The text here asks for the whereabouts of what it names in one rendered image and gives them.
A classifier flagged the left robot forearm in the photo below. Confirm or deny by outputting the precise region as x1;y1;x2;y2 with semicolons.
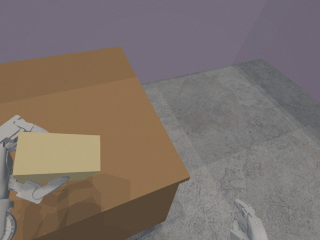
0;199;17;240

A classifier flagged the table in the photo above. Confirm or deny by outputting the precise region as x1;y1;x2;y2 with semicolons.
0;46;191;240

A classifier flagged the robot right hand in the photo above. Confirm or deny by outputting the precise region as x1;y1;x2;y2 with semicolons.
230;198;269;240

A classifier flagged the sponge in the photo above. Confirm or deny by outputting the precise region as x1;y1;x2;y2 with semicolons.
12;131;101;184

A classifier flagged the robot left hand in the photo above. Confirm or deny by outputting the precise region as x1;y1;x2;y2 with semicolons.
0;115;70;204

